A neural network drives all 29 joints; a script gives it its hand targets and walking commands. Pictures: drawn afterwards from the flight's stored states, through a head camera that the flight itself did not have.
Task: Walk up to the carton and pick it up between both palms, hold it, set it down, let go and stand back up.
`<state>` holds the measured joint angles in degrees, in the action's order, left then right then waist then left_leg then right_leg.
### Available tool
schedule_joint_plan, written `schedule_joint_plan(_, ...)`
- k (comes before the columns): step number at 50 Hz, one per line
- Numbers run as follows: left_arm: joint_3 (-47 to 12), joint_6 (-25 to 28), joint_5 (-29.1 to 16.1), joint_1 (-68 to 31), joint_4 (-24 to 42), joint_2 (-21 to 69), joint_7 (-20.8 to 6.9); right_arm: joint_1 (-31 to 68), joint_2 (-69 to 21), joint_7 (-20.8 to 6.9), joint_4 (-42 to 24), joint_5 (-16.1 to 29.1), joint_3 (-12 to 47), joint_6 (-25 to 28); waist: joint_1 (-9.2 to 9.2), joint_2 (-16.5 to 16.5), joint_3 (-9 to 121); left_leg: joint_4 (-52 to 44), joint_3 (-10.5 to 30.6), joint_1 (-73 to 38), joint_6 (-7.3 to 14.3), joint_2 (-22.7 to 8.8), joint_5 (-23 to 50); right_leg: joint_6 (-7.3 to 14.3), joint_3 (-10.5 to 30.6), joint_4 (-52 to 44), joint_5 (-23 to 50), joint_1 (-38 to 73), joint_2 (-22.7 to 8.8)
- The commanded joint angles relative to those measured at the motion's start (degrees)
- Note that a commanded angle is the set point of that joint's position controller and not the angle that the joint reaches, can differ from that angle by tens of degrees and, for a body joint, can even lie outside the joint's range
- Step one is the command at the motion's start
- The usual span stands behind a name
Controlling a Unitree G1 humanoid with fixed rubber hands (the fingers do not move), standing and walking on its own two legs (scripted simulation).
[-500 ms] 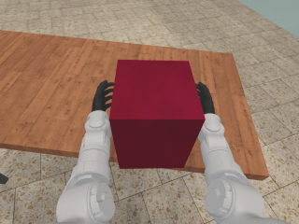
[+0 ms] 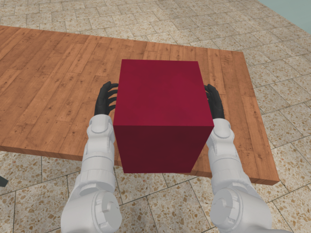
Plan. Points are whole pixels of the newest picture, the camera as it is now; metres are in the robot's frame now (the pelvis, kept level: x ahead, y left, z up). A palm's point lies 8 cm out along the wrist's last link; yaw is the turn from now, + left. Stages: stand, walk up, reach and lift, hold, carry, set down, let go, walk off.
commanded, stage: set down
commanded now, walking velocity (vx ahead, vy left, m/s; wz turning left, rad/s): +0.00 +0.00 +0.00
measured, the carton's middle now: (158, 120) +0.41 +0.02 +0.04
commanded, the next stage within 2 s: none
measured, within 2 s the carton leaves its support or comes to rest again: neither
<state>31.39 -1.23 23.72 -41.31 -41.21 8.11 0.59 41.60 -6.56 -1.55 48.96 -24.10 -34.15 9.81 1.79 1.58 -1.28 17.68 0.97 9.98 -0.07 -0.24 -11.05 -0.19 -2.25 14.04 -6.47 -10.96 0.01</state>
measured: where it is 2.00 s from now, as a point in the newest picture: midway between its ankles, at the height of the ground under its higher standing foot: outside the picture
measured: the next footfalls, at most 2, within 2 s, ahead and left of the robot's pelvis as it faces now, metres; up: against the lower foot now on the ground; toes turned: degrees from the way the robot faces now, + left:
none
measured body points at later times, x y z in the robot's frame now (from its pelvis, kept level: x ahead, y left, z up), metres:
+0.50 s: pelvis +0.00 -0.01 +0.00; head +0.04 +0.01 +0.45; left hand +0.41 +0.16 +0.07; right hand +0.42 -0.13 +0.08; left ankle -0.02 +0.12 -0.75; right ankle +0.00 -0.12 -0.75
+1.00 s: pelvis -0.02 -0.01 -0.02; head +0.03 +0.00 +0.43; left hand +0.43 +0.19 +0.08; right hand +0.46 -0.18 +0.10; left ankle -0.03 +0.11 -0.75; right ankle +0.00 -0.12 -0.75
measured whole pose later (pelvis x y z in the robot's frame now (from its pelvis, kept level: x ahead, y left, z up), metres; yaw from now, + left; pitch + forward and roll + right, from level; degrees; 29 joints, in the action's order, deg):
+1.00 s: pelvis -0.02 -0.01 -0.02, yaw -3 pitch +16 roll -2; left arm 2.8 7.7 -10.3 -55.0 -71.5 -11.1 7.0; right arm 59.0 15.8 3.6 77.0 19.3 4.1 9.0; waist 4.8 0.7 11.7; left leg 30.1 -0.1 31.4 -1.5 -3.0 -14.5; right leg 1.1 -1.3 23.4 -7.5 -31.8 2.6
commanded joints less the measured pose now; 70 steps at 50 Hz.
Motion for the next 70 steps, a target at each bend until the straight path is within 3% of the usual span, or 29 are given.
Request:
schedule_joint_plan(1, -15.7, -0.5, 0.1, -24.1, -3.4, 22.1, -4.6, 24.9, -22.5, -5.0, 0.2, -1.8, 14.0, 1.9, -0.86, -2.0, 21.3, -0.3, -7.2, -2.7, -3.1, 0.0, 17.8, -1.2, -4.6, 1.9, 7.8, 13.8, 1.1)
schedule_joint_plan(16, -11.9, 0.7, 1.2, -22.9, -3.0, 17.4, -5.0, 21.6, -19.7, -4.3, -0.4, -2.7, 12.1, 1.3, -0.81, -1.0, 19.5, -1.1, -7.8, -0.9, -2.2, 0.6, 16.2, -2.4, -4.1, 2.3, 9.2, 15.5, 0.7)
schedule_joint_plan(21, -9.1, 1.3, 0.5, -22.2, -2.7, 7.6, -2.8, 19.7, -9.4, -2.5, 0.5, -1.3, 9.5, 1.0, -0.51, -0.7, 19.7, -0.7, -8.1, -1.0, -2.4, 0.7, 16.9, -2.5, -3.8, 2.4, 9.0, 14.7, 1.1)
schedule_joint_plan(24, -10.3, 2.6, -4.2, -23.7, -1.6, -6.9, 2.0, 19.9, 5.9, 0.9, 2.2, 5.0, 10.0, 1.0, -0.19, -1.9, 22.8, 0.7, -8.0, -0.3, -2.8, 0.4, 18.9, -2.0, -2.5, 3.1, 9.7, 12.6, 1.7)
schedule_joint_plan(27, -16.8, 5.0, -13.0, -31.3, -5.0, -10.4, 6.7, 28.2, 10.0, 4.0, 5.7, 15.5, 16.9, 1.4, 0.81, -4.5, 30.4, 4.2, -7.2, 4.2, -3.4, 0.3, 19.3, -0.7, -0.6, 5.5, 11.1, 9.2, 2.3)
schedule_joint_plan(32, -22.5, 9.4, -23.2, -35.7, -16.8, -16.2, 9.8, 35.6, 16.1, 6.8, 8.8, 25.8, 25.2, 1.0, 2.53, -4.0, 45.5, 9.7, -5.8, 7.9, -4.2, -0.5, 22.1, 0.5, 0.8, 10.5, 17.1, 6.9, 2.7)
schedule_joint_plan(36, -24.3, 10.6, -27.3, -35.5, -22.5, -19.9, 9.3, 37.1, 22.9, 7.7, 14.2, 32.1, 30.3, 1.4, 2.87, -3.0, 50.6, 14.2, -4.7, 5.5, -5.9, -1.1, 31.6, 0.5, 0.5, 12.9, 23.4, 4.6, 3.7)
schedule_joint_plan(39, -24.9, 11.7, -29.2, -35.4, -25.9, -21.6, 8.1, 37.2, 25.6, 7.7, 19.7, 35.8, 33.1, 2.3, 2.70, -1.2, 47.6, 14.9, -4.2, 5.9, -6.3, -1.3, 34.2, 0.2, 0.1, 13.0, 24.6, 2.5, 3.8)
schedule_joint_plan(43, -26.3, 12.3, -31.6, -37.7, -22.9, -24.2, 7.2, 39.7, 29.4, 6.7, 20.5, 40.6, 35.8, 3.0, 2.33, -1.3, 48.3, 14.4, -4.1, 5.7, -6.7, -1.3, 34.8, -0.2, 0.1, 12.8, 24.7, 1.6, 4.0)
schedule_joint_plan(50, -30.7, 10.0, -36.8, -42.9, -19.1, -27.4, 5.8, 43.7, 31.3, 3.8, 17.8, 45.8, 38.6, -0.6, 2.73, -3.0, 48.4, 11.9, -3.7, 8.3, -5.4, -0.6, 23.2, 0.1, 0.5, 11.7, 15.7, -1.1, 2.9)
schedule_joint_plan(55, -33.8, 8.1, -40.8, -46.3, -21.2, -29.3, 5.3, 46.6, 31.3, 3.2, 16.8, 47.2, 39.4, -4.4, 2.71, -2.2, 46.4, 10.1, -3.2, 12.5, -3.7, -0.4, 13.5, 0.5, 1.3, 11.0, 7.6, -2.6, 1.6)
schedule_joint_plan(63, -32.8, 2.3, -41.3, -48.8, -22.7, -34.3, 4.4, 49.7, 31.3, 6.4, 13.8, 45.9, 38.1, -10.4, 1.85, 1.5, 45.0, 7.5, -3.6, 18.3, -2.0, 1.0, 8.0, -0.3, 2.7, 11.2, 8.6, 6.3, 0.7)
schedule_joint_plan(70, -31.8, -3.0, -41.1, -50.7, -19.4, -36.3, 4.6, 50.9, 30.7, 8.9, 9.4, 44.4, 35.5, -16.2, 0.66, 0.0, 44.7, 5.6, -3.7, 16.7, -2.3, 1.7, 8.6, -0.2, 2.5, 10.1, 10.2, 9.9, 0.9)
